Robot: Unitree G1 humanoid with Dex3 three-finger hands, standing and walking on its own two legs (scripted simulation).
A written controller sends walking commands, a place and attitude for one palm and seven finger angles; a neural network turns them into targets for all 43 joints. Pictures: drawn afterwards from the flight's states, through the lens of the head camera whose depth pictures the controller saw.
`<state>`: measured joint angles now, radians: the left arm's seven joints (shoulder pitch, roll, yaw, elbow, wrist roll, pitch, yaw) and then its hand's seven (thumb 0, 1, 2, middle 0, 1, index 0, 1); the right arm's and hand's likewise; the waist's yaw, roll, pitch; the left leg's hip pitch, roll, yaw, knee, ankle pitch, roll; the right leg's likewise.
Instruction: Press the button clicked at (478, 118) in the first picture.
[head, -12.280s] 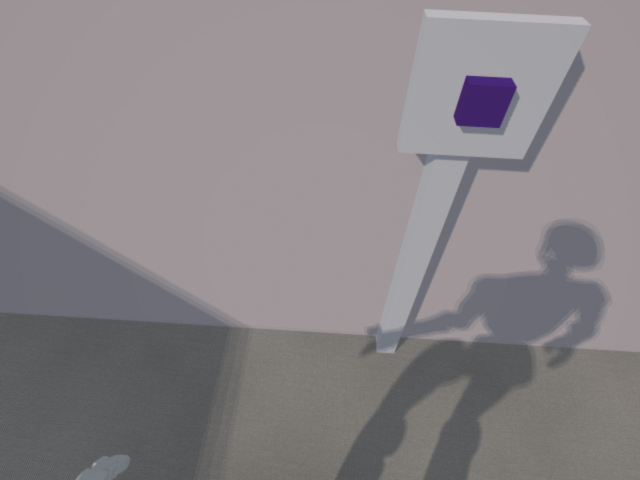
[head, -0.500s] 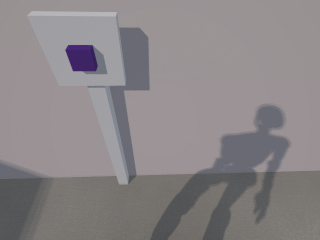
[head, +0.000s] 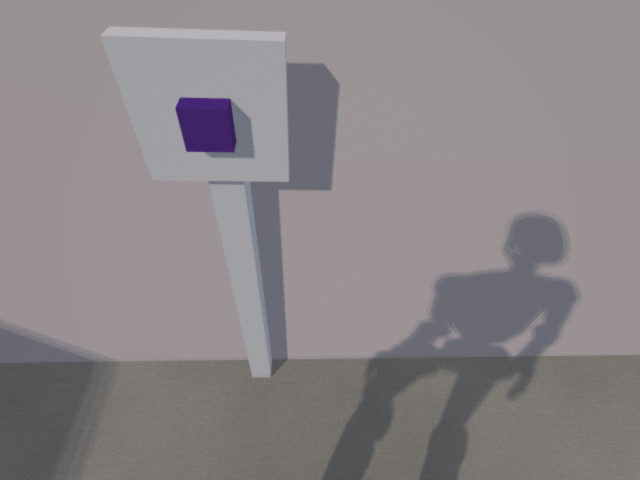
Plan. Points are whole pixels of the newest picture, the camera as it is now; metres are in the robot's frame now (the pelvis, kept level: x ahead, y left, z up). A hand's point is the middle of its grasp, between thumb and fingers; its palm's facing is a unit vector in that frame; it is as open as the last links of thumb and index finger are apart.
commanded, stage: look again from close up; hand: left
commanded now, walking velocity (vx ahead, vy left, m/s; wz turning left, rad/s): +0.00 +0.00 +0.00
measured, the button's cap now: (208, 124) +0.52 +0.19 +0.18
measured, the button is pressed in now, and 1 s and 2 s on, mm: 0 0 0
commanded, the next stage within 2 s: raise the hand and make a fist in 0.06 s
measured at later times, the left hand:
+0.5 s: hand (194, 430) +0.18 +0.15 +0.02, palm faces +0.09 -1.00 -0.03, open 6.0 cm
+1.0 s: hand (165, 389) +0.20 +0.18 +0.06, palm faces +0.11 -0.99 -0.04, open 3.1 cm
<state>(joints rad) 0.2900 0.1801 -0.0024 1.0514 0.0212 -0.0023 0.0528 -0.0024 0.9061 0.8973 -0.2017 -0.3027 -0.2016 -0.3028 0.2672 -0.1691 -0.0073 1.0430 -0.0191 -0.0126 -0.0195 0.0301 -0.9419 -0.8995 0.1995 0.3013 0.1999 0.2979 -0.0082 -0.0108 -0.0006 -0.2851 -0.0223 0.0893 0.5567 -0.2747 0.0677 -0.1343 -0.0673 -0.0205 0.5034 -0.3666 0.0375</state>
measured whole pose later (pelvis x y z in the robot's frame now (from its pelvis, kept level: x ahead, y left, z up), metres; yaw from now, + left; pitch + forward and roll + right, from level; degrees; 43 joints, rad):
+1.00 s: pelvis +0.01 -0.04 -0.02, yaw +0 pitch +7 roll +0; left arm 0.47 0.25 0.31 -0.09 -0.38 -0.20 -0.31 0.01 0.90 0.90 -1.12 -1.31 -1.12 -1.31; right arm 0.27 -0.20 0.00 0.59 0.05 -0.21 -0.07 0.02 -0.90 -0.90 0.20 0.30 0.20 0.30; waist 0.01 0.04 -0.11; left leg -0.52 0.01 0.00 0.79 -0.39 -0.01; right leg -0.45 0.04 -0.04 0.78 -0.45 -0.04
